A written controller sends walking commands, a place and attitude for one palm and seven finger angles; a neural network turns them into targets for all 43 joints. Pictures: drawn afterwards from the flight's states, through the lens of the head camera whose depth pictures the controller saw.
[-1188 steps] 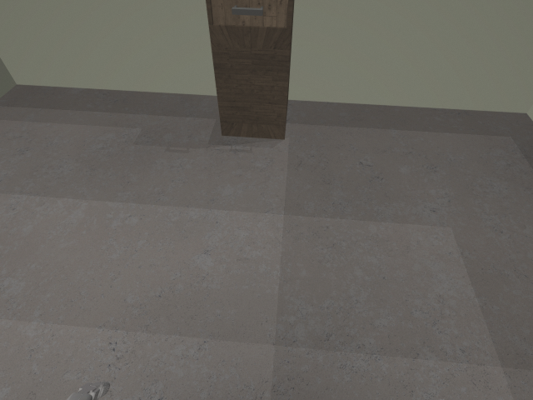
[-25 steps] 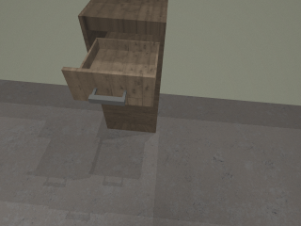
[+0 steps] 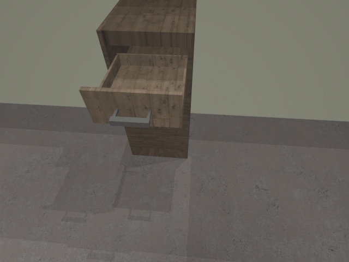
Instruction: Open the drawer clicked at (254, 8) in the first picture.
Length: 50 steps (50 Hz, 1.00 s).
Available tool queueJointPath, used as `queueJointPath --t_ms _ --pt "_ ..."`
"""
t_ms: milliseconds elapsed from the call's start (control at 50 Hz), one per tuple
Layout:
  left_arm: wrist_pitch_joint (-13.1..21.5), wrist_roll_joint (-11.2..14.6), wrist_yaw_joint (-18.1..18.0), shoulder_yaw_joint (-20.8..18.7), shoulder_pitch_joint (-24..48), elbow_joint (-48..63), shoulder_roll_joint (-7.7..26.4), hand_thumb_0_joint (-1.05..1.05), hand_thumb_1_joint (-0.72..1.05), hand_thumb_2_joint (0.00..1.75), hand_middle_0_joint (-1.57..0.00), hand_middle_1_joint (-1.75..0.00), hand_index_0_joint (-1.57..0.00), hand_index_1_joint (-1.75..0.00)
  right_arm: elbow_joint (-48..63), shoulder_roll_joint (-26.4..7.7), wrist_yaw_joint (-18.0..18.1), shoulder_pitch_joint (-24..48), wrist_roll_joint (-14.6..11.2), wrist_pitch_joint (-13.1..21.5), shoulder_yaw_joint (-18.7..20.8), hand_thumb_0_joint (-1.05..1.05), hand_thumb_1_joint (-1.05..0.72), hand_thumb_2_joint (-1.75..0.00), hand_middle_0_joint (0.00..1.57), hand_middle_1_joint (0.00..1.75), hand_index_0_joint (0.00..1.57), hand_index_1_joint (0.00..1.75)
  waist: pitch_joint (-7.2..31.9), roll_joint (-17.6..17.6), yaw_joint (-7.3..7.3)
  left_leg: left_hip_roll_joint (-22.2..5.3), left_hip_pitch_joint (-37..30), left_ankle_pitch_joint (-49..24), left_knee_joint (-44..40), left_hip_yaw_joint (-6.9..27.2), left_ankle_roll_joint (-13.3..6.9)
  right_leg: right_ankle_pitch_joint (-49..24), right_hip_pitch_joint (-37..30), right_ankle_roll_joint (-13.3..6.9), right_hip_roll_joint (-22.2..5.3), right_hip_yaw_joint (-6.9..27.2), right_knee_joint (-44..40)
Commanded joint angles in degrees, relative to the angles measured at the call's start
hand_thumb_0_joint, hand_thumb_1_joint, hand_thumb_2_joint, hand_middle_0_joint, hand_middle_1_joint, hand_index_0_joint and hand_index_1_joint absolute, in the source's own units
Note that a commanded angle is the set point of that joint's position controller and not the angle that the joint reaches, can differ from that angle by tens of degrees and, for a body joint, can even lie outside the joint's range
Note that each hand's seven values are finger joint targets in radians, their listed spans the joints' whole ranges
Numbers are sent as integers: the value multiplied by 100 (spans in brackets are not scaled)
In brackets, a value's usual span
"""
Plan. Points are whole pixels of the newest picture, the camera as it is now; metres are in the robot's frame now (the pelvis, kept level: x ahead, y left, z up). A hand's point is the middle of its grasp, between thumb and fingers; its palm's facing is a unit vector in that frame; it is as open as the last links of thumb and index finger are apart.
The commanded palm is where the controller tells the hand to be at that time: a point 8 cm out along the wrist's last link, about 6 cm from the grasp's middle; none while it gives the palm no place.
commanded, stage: let the arm hang, fingers relaxed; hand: left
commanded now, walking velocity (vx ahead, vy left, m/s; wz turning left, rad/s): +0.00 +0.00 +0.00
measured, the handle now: (131, 117) +0.56 +0.19 -0.04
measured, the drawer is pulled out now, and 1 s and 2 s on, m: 0.30 0.30 0.30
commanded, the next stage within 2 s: look to check the result in 0.28 s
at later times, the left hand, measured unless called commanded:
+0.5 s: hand out of the picture +0.06 +0.21 -0.16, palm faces +0.01 -0.95 -0.30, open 7.4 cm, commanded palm none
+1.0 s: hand out of the picture +0.12 +0.23 -0.15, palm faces -0.01 -0.94 -0.34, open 7.4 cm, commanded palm none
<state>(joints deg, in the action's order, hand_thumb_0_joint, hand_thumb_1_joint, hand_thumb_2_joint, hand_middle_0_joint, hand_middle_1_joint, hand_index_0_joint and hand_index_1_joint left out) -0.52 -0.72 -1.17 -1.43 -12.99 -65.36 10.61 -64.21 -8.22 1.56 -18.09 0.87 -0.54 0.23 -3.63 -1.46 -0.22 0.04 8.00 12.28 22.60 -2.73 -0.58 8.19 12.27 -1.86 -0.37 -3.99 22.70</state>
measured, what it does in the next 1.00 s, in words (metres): stands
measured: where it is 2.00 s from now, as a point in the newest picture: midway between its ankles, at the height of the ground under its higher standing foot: outside the picture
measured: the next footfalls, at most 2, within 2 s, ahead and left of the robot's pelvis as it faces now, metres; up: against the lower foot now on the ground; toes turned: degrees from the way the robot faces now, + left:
none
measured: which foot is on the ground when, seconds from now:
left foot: down 0.00-1.00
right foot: down 0.00-1.00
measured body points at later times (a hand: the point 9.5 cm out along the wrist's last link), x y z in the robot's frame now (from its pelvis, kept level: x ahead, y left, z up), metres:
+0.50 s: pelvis +0.01 -0.01 +0.00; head +0.03 -0.02 +0.45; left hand +0.06 +0.26 -0.14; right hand +0.04 -0.27 -0.15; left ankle +0.00 +0.11 -0.74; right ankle +0.05 -0.10 -0.74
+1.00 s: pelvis +0.03 -0.02 +0.01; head +0.05 -0.03 +0.45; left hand +0.12 +0.28 -0.12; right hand +0.09 -0.31 -0.14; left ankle +0.00 +0.11 -0.74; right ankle +0.05 -0.10 -0.74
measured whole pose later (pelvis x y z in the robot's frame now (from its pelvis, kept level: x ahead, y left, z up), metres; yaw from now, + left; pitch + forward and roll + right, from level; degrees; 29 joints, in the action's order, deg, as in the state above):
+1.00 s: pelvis +0.03 -0.02 +0.01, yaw +0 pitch -2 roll +0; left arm 0.9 -0.7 -0.2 -1.5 -3.2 -65.0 17.8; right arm -63.6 -18.8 0.6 -6.7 0.8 -0.1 0.7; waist -4.8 -1.6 -0.6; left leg -1.5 3.6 11.4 16.7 -2.1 1.1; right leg 7.9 8.1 -3.0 1.5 -4.6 17.4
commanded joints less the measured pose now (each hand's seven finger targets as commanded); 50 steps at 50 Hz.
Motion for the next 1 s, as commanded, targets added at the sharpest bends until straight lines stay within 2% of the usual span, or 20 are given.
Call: queueJointPath --t_ms 0,20,60,140,200,360,400,460,480,580,620,800,820,880,980 --pt "102 -22 -65 -152 -136 229 844 0 90 90 -20 -30 -20 -30 141 -710 46 -321 16 91 137 0 -90 -90 20 30 20 30 -249 90 25 -554 630 330 -673 604 -160 672 -147 -125 -523 685 -558" --pt "112 -26 -72 -147 -164 251 843 0 90 90 -20 -30 -20 -30 163 -721 48 -272 10 84 161 0 -90 -90 20 30 20 30 -258 219 41 -565 549 363 -646 588 -161 755 -78 -117 -506 679 -606" --pt "119 -29 -64 -165 -64 288 864 0 90 90 -20 -30 -20 -30 154 -755 42 -239 21 99 173 0 -90 -90 20 30 20 30 -213 40 14 -555 554 297 -645 570 -155 666 -133 -119 -531 711 -599" --pt "150 -27 -54 -185 66 324 953 0 90 90 -20 -30 -20 -30 204 -872 44 -85 19 115 193 0 -90 -90 20 30 20 30 -142 137 3 -578 419 115 -609 579 -150 537 -161 -128 -554 716 -638" --pt "164 -27 -40 -208 193 362 1054 0 90 90 -20 -30 -20 -30 213 -982 32 53 20 121 207 0 -90 -90 20 30 20 30 -134 18 2 -561 415 127 -633 560 -120 558 -190 -135 -567 777 -672" --pt "219 -18 -26 -224 449 356 1320 0 90 90 -20 -30 -20 -30 254 -1301 30 355 4 148 233 0 -90 -90 20 30 20 30 207 37 -27 -653 81 -362 -638 575 -102 -148 -446 -152 -614 766 -651" --pt "220 -12 -19 -222 496 340 1384 0 90 90 -20 -30 -20 -30 253 -1398 22 452 3 138 232 0 -90 -90 20 30 20 30 163 148 -19 -647 69 -295 -663 566 -92 -63 -427 -150 -633 777 -710" --pt "231 -13 -17 -226 586 334 1507 0 90 90 -20 -30 -20 -30 259 -1506 8 552 3 130 244 0 -90 -90 20 30 20 30 246 77 -28 -642 -37 -352 -654 560 -96 -142 -478 -143 -658 833 -759" --pt "234 -12 -15 -225 638 342 1568 0 90 90 -20 -30 -20 -30 258 -1554 0 582 2 121 244 0 -90 -90 20 30 20 30 208 166 -37 -646 -14 -279 -677 551 -79 -35 -462 -134 -659 821 -801" --pt "234 -17 -2 -233 780 336 1730 0 90 90 -20 -30 -20 -30 257 -1724 -31 727 6 107 248 0 -90 -90 20 30 20 30 192 168 -30 -624 -44 -190 -698 566 -80 306 -452 -110 -687 905 -961" --pt "254 -13 -5 -237 791 344 1775 0 90 90 -20 -30 -20 -30 272 -1784 -29 803 1 112 249 0 -90 -90 20 30 20 30 326 184 -27 -645 -208 -339 -672 575 -85 90 -467 -108 -688 896 -941" --pt "268 -3 -1 -210 1029 339 1920 0 90 90 -20 -30 -20 -30 289 -1993 -36 1016 -4 131 229 0 -90 -90 20 30 20 30 491 133 -38 -705 -274 -695 -761 588 -39 -684 -749 -85 -721 827 -827" --pt "272 -6 -4 -226 1008 345 1939 0 90 90 -20 -30 -20 -30 307 -1989 -27 1051 -10 128 232 0 -90 -90 20 30 20 30 470 225 -25 -718 -344 -726 -754 575 -46 -747 -697 -69 -703 816 -831" --pt "268 0 0 -205 1109 354 1959 0 90 90 -20 -30 -20 -30 296 -2055 -37 1068 -2 127 228 0 -90 -90 20 30 20 30 475 113 -49 -716 -273 -689 -798 575 -18 -712 -776 -69 -710 823 -839" --pt "272 1 -2 -204 1148 369 1971 0 90 90 -20 -30 -20 -30 300 -2079 -29 1133 -5 144 217 0 -90 -90 20 30 20 30 555 123 -46 -744 -355 -905 -822 582 -16 -1027 -872 -83 -709 802 -779"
